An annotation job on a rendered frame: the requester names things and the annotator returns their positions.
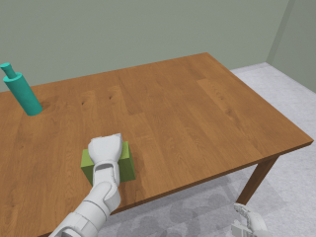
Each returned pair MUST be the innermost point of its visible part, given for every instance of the left robot hand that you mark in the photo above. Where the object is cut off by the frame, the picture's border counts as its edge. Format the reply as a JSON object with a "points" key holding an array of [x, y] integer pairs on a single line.
{"points": [[107, 148]]}

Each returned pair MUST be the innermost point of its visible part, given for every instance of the sponge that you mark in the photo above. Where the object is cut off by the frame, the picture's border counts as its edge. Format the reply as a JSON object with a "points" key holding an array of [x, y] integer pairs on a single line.
{"points": [[125, 165]]}

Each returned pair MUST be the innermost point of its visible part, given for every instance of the right robot hand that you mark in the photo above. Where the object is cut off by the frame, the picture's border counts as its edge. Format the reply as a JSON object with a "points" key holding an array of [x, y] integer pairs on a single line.
{"points": [[255, 221]]}

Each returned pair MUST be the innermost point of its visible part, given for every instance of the robot left forearm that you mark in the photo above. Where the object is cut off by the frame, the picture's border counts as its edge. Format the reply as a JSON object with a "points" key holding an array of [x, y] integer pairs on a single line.
{"points": [[95, 209]]}

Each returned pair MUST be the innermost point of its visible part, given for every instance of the table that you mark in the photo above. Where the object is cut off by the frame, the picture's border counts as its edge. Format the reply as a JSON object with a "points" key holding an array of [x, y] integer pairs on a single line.
{"points": [[187, 120]]}

